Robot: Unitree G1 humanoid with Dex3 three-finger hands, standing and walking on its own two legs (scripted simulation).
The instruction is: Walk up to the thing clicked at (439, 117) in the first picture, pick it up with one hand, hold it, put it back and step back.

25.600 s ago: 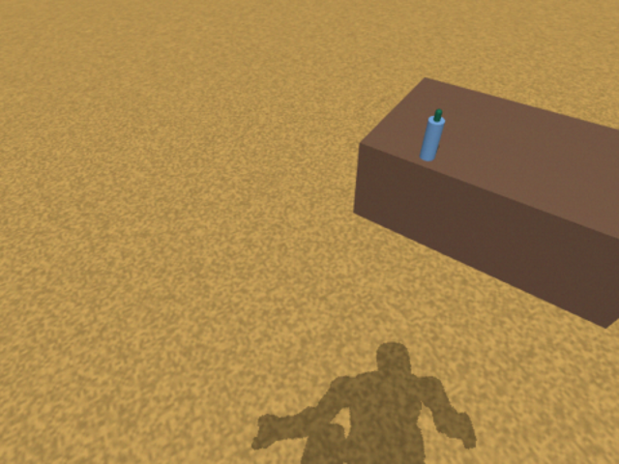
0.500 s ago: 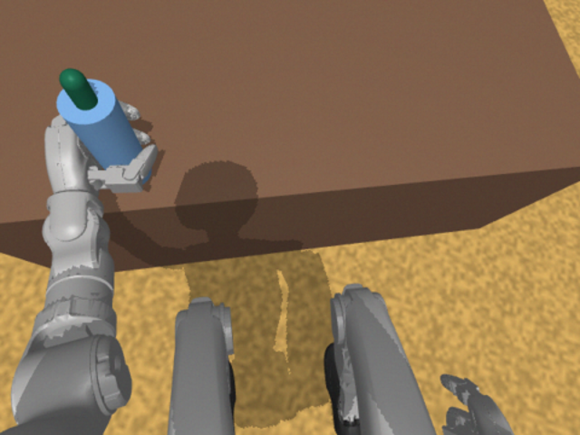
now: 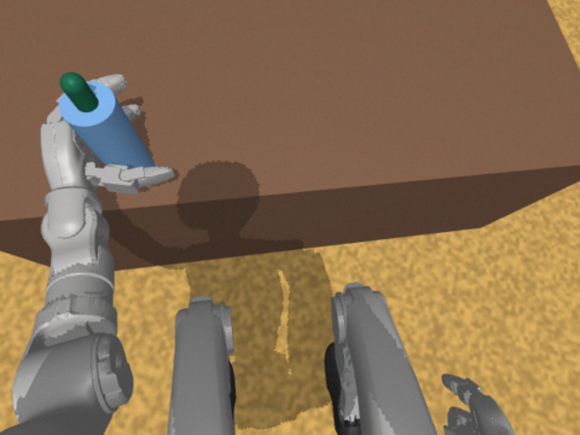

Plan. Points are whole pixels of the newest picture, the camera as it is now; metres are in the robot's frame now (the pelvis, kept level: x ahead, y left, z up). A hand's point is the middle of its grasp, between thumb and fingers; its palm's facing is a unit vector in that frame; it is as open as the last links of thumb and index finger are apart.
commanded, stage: withdraw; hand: left
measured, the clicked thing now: (109, 133) +0.49 +0.22 +0.02
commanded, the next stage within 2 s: rise in 0.42 s
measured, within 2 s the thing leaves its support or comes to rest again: neither
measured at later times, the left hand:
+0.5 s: hand (24, 95) +0.50 +0.27 +0.09, palm faces +0.19 -0.98 -0.06, open 17.3 cm
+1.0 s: hand out of the picture +0.44 +0.34 +0.18, palm faces +0.31 -0.86 -0.41, open 17.5 cm
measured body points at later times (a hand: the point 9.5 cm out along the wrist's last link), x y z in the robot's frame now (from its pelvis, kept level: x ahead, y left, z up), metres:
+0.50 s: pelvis +0.00 +0.00 +0.04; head +0.19 +0.03 +0.45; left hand +0.48 +0.32 +0.09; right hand +0.11 -0.26 -0.09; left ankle +0.07 +0.14 -0.43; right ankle +0.08 -0.14 -0.43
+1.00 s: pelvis +0.04 +0.01 +0.22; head +0.16 +0.05 +0.65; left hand +0.42 +0.38 +0.21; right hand +0.09 -0.26 +0.11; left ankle +0.07 +0.14 -0.43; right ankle +0.08 -0.14 -0.43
